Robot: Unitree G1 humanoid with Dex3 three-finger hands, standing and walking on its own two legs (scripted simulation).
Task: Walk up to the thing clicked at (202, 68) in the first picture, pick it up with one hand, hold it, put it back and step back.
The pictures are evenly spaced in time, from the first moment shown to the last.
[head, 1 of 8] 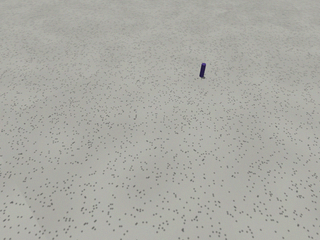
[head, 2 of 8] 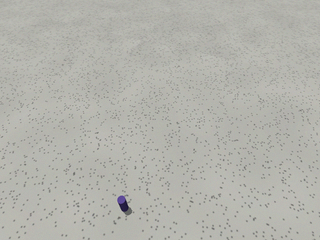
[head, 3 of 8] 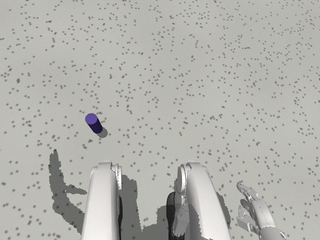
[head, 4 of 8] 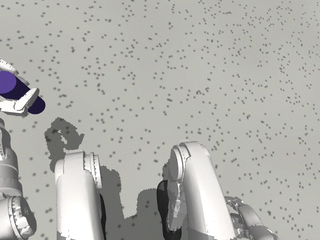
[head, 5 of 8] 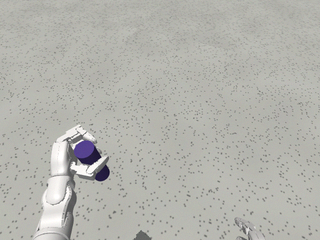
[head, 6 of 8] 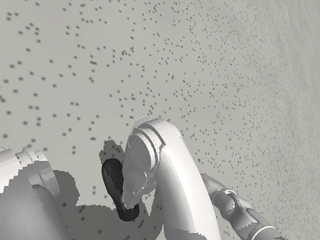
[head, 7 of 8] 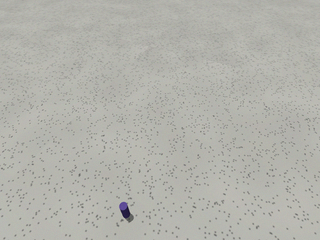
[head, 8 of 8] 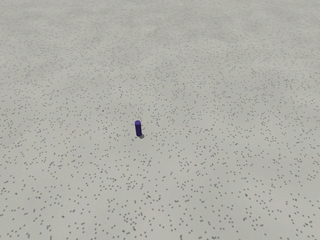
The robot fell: no
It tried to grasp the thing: yes
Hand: left
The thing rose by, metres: 0.68
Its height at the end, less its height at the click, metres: +0.00
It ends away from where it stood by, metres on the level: 0.02
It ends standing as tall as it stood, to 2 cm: yes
